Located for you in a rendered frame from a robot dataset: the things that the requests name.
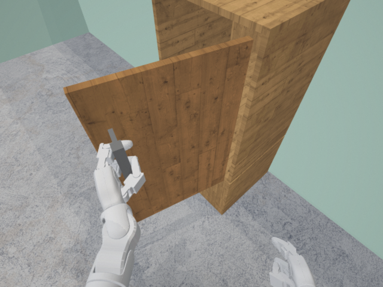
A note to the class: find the robot left forearm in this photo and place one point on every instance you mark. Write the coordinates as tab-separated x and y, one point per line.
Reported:
114	262

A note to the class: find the robot right hand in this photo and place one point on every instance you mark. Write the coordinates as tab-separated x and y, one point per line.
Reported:
295	273

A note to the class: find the robot left hand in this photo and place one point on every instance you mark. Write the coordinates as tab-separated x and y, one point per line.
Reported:
107	175

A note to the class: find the handle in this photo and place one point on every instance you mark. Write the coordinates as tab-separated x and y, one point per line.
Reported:
120	154

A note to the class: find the cupboard door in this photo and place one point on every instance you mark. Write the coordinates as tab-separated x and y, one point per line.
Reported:
180	113

